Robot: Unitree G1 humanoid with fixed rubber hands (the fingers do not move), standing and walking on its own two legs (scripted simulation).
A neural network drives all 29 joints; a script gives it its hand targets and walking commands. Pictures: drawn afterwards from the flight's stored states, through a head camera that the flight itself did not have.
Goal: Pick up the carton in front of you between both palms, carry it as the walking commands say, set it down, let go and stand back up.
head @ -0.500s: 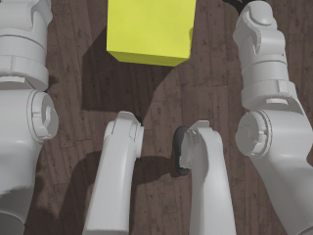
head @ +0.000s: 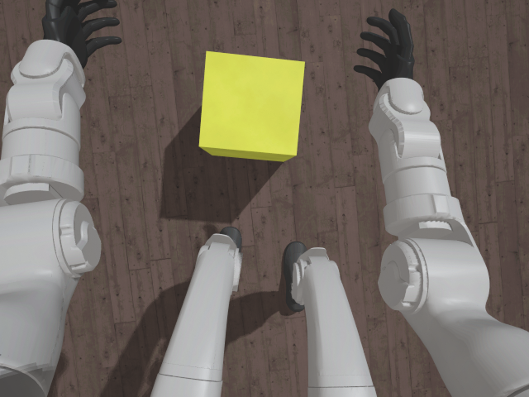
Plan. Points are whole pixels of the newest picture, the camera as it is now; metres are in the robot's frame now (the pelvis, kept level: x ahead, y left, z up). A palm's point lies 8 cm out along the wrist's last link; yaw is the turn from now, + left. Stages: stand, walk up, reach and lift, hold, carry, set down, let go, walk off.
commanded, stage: let go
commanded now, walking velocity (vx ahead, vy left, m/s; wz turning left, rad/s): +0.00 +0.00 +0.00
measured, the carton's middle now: (251, 115) +0.52 +0.07 -0.50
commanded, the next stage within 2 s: stand in 1.34 s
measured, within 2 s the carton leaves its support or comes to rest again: neither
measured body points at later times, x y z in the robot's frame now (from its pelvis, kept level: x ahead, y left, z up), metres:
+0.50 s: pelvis +0.04 +0.01 +0.10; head +0.24 +0.02 +0.50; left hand +0.37 +0.28 +0.00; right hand +0.39 -0.18 -0.01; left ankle +0.07 +0.10 -0.59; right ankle +0.05 -0.12 -0.59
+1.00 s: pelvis +0.10 -0.03 +0.15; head +0.12 -0.04 +0.60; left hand +0.27 +0.21 +0.08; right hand +0.28 -0.26 +0.07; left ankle +0.07 +0.10 -0.59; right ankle +0.05 -0.12 -0.59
